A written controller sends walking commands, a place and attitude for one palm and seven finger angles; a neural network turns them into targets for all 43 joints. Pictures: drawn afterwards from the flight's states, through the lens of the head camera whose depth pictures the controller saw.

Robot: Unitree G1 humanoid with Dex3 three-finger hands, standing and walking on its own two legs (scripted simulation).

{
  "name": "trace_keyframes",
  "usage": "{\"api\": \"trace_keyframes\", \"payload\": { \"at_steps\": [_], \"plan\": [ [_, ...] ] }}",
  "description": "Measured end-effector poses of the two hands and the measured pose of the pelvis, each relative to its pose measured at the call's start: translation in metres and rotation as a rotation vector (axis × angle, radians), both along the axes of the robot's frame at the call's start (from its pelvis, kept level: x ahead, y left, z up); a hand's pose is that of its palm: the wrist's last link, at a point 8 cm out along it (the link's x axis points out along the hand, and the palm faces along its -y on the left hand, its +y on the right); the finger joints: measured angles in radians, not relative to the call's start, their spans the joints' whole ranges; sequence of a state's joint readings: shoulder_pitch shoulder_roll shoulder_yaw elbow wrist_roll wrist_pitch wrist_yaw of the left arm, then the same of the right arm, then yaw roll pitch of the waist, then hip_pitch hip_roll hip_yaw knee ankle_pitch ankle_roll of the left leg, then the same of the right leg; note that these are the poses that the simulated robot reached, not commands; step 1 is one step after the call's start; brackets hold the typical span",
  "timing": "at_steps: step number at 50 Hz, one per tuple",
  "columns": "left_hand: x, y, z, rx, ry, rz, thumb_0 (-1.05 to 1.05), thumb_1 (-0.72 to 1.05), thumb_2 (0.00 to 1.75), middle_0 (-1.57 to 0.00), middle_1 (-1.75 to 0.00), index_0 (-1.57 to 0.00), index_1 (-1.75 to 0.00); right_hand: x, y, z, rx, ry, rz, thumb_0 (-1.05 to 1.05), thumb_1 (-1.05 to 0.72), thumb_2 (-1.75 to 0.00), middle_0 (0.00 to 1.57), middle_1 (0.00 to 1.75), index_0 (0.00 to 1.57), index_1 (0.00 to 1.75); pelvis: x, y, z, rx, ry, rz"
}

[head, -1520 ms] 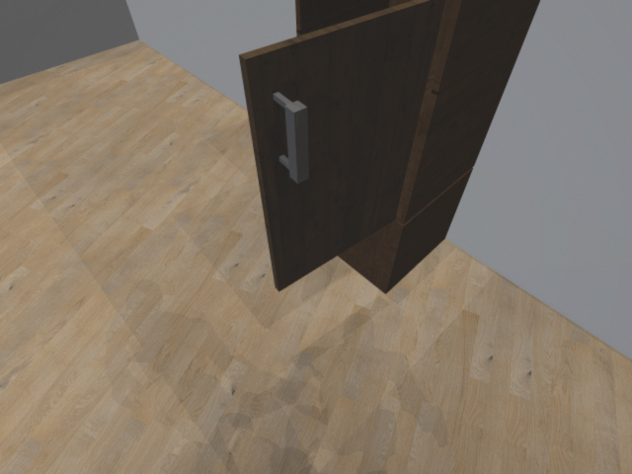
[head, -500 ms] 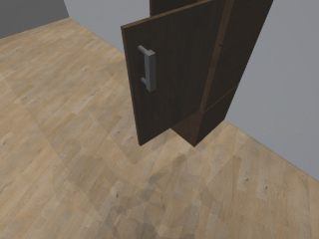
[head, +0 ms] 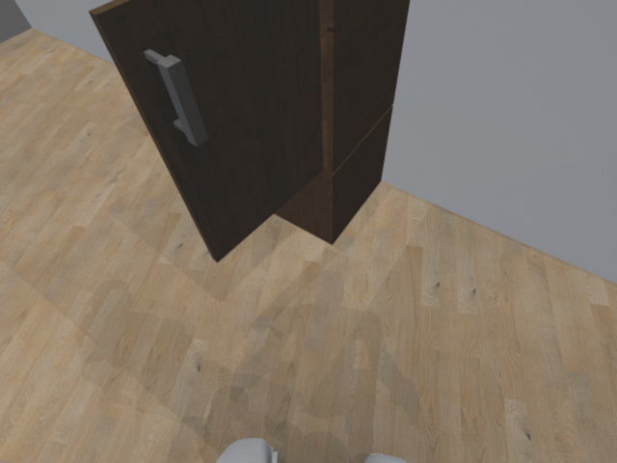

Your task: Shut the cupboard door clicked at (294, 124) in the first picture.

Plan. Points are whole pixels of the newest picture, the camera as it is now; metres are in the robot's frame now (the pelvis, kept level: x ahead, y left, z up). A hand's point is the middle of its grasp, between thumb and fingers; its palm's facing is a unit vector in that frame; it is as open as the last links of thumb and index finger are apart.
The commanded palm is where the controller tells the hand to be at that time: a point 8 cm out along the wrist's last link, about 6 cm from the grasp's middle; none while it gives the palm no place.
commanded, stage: walk to a spot facing it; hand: left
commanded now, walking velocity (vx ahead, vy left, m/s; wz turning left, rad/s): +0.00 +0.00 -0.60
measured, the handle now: (176, 99) +0.57 +0.25 +0.13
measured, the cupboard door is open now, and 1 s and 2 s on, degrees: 83 83 83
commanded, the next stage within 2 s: none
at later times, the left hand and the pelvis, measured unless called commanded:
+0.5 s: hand out of the picture +0.12 +0.22 -0.15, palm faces -0.18 -0.95 -0.24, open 7.4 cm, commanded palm none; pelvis -0.02 +0.02 +0.02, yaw -15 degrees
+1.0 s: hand (237, 410) +0.20 +0.14 -0.16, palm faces -0.55 -0.81 -0.19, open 7.4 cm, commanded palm none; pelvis +0.00 +0.03 +0.01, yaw -34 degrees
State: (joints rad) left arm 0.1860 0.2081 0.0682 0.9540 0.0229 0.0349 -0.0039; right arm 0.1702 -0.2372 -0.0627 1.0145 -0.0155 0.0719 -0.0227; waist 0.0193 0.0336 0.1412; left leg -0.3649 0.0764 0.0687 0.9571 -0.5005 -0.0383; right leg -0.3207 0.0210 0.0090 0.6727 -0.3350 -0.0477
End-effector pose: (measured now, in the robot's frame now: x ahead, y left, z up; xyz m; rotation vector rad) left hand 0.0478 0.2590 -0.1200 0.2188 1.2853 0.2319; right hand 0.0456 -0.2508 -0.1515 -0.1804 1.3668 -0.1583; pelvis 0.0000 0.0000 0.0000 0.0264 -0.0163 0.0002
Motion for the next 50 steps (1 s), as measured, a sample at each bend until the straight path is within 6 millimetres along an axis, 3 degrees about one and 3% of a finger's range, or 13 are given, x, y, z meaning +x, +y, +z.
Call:
{"api": "trace_keyframes", "payload": {
  "at_steps": [9, 14, 18, 25, 31, 34, 38, 42, 45, 50],
  "plan": [
    [-0.006, -0.010, 0.012, -0.011, 0.084, -0.087, 0.00, 0.90, 0.90, -0.20, -0.30, -0.20, -0.30, 0.025, -0.015, 0.035, -0.033, -0.145, -0.073, 0.00, -0.91, -0.89, 0.20, 0.30, 0.20, 0.30, -0.007, -0.002, 0.021, 0.029, 0.048, -0.112],
    [0.006, 0.000, 0.006, -0.023, 0.073, -0.128, 0.00, 0.90, 0.90, -0.20, -0.30, -0.20, -0.30, 0.034, -0.007, 0.045, -0.053, -0.213, -0.104, 0.00, -0.91, -0.89, 0.20, 0.30, 0.20, 0.30, -0.010, 0.009, 0.020, 0.022, 0.058, -0.171],
    [0.023, 0.014, -0.009, -0.041, 0.056, -0.165, 0.00, 0.90, 0.90, -0.20, -0.30, -0.20, -0.30, 0.028, 0.003, 0.044, -0.091, -0.270, -0.130, 0.00, -0.90, -0.89, 0.20, 0.30, 0.20, 0.30, -0.010, 0.026, 0.009, -0.023, 0.072, -0.207],
    [0.074, 0.013, -0.001, -0.054, -0.037, -0.252, 0.00, 0.91, 0.90, -0.20, -0.30, -0.20, -0.30, -0.027, 0.014, 0.046, -0.098, -0.160, -0.164, 0.00, -0.90, -0.89, 0.20, 0.30, 0.20, 0.30, -0.016, 0.024, 0.015, -0.047, 0.035, -0.269],
    [0.111, -0.013, 0.000, -0.025, -0.099, -0.397, 0.00, 0.91, 0.90, -0.19, -0.30, -0.20, -0.30, -0.077, -0.005, 0.022, -0.077, -0.128, -0.306, 0.00, -0.90, -0.89, 0.20, 0.30, 0.21, 0.30, -0.014, 0.008, -0.002, -0.031, 0.030, -0.362],
    [0.116, -0.025, -0.001, -0.007, -0.092, -0.445, 0.00, 0.91, 0.90, -0.19, -0.30, -0.20, -0.30, -0.096, -0.015, 0.017, -0.088, -0.102, -0.371, 0.00, -0.90, -0.89, 0.20, 0.30, 0.21, 0.30, -0.020, 0.009, -0.004, -0.035, 0.021, -0.402],
    [0.117, -0.036, -0.001, -0.015, -0.038, -0.511, 0.00, 0.90, 0.90, -0.20, -0.30, -0.20, -0.30, -0.111, -0.016, 0.032, -0.110, -0.105, -0.431, 0.01, -0.91, -0.89, 0.20, 0.30, 0.20, 0.30, -0.020, 0.014, 0.006, -0.009, 0.026, -0.462],
    [0.128, -0.044, -0.009, -0.051, -0.007, -0.578, 0.00, 0.90, 0.90, -0.20, -0.30, -0.20, -0.30, -0.123, -0.006, 0.044, -0.142, -0.127, -0.490, 0.00, -0.91, -0.89, 0.20, 0.30, 0.20, 0.30, -0.015, 0.023, 0.008, 0.004, 0.038, -0.516],
    [0.143, -0.051, -0.019, -0.084, -0.007, -0.608, 0.00, 0.90, 0.90, -0.20, -0.30, -0.20, -0.30, -0.138, 0.009, 0.042, -0.171, -0.118, -0.520, 0.00, -0.91, -0.89, 0.20, 0.30, 0.20, 0.30, -0.009, 0.031, 0.001, -0.022, 0.053, -0.545],
    [0.172, -0.074, -0.007, -0.123, -0.040, -0.661, 0.01, 0.90, 0.90, -0.20, -0.30, -0.20, -0.30, -0.168, 0.040, 0.051, -0.130, -0.034, -0.564, 0.00, -0.90, -0.89, 0.20, 0.30, 0.20, 0.30, -0.002, 0.025, 0.014, -0.037, 0.056, -0.600]
  ]
}}
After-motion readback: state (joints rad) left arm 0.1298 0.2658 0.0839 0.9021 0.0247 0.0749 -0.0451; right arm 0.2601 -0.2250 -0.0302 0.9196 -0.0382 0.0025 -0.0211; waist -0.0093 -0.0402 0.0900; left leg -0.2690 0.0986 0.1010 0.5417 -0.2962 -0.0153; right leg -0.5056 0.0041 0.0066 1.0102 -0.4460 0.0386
